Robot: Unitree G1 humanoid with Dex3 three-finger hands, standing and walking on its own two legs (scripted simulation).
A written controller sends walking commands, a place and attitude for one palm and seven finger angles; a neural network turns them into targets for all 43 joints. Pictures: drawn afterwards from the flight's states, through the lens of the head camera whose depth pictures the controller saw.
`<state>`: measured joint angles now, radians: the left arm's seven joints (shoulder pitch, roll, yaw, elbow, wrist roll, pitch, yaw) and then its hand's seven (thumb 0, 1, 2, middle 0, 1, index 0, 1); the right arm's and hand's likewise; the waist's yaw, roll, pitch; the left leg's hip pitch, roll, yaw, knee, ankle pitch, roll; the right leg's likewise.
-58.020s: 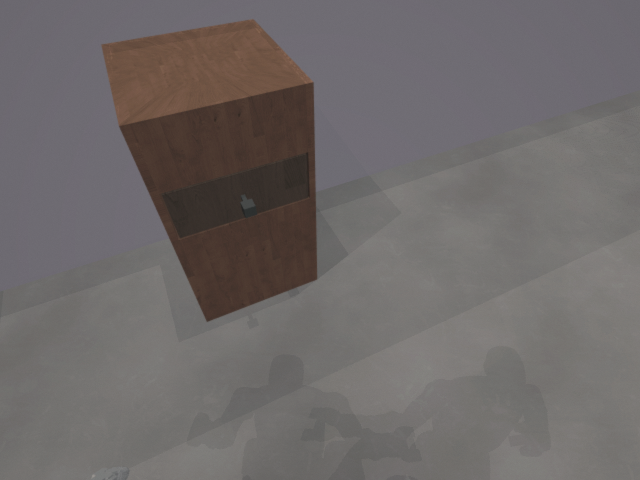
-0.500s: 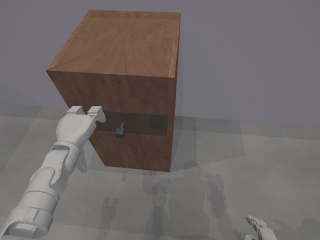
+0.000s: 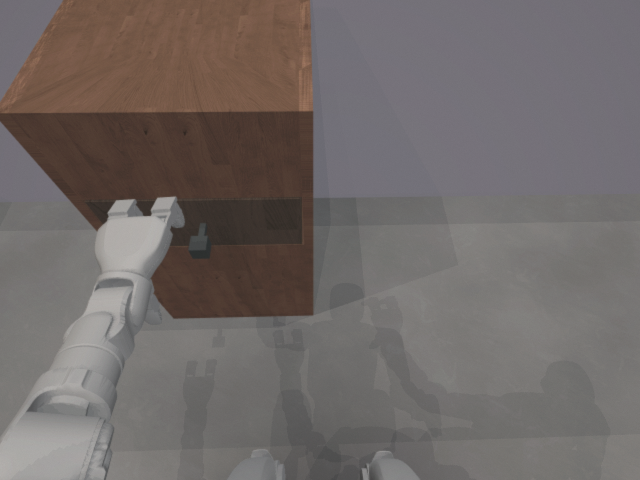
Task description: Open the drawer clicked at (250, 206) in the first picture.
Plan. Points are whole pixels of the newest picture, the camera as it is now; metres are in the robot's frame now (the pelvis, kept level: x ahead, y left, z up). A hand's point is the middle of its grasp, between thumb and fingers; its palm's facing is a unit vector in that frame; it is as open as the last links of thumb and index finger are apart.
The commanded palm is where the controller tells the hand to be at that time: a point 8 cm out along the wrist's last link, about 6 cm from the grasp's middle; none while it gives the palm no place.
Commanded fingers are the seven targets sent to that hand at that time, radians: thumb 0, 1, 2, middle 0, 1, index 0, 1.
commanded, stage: move the hooked fingers above the handle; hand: left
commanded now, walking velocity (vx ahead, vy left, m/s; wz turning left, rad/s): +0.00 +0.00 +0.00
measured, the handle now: (201, 239) +0.54 +0.23 -0.19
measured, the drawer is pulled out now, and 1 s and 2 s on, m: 0.00 0.00 0.00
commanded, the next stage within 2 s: none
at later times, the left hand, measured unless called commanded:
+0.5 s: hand (180, 254) +0.47 +0.24 -0.11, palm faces -0.08 -0.01 -1.00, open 13.8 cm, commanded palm +0.47 +0.22 -0.06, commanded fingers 0.00 -0.50 0.30 -0.30 -1.20 -0.30 -1.20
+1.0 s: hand (180, 253) +0.48 +0.24 -0.13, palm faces -0.10 +0.00 -0.99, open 13.8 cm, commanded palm +0.48 +0.22 -0.08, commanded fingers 0.00 -0.50 0.30 -0.30 -1.20 -0.30 -1.20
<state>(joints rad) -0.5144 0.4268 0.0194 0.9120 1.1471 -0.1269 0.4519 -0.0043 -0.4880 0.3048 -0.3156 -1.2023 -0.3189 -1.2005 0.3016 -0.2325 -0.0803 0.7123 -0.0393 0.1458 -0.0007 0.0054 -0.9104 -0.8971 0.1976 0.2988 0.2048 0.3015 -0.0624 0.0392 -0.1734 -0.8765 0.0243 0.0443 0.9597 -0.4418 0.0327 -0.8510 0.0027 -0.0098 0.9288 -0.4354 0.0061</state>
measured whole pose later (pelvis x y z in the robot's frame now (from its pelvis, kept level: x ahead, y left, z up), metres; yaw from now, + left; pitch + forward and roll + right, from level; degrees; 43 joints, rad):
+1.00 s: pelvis -0.04 +0.00 -0.09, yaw -2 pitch +33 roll -4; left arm -0.88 0.60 0.05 1.11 1.16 -0.10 0.38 0.00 -0.49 0.30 -0.32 -1.20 -0.32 -1.20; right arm 0.29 -0.23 -0.01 0.71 -0.05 0.07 0.00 0.00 -0.91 -0.90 0.20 0.30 0.21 0.30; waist -0.16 0.06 -0.19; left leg -1.43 0.05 -0.01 1.40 -0.55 0.03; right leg -1.38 0.03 -0.06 1.34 -0.54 0.00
